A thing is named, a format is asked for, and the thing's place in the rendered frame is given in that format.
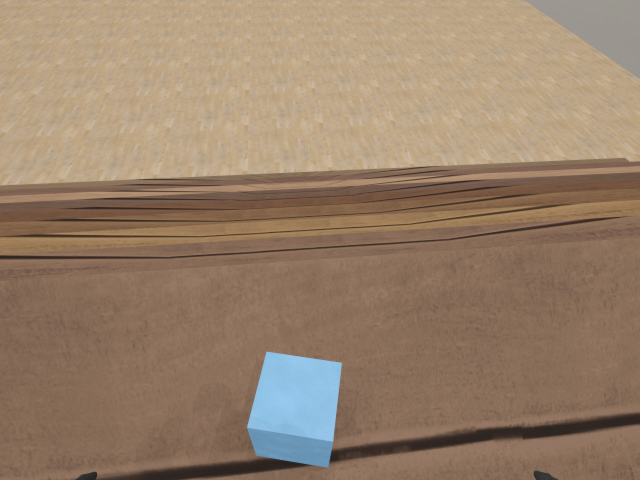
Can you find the carton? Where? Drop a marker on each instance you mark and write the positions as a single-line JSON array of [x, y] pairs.
[[294, 409]]

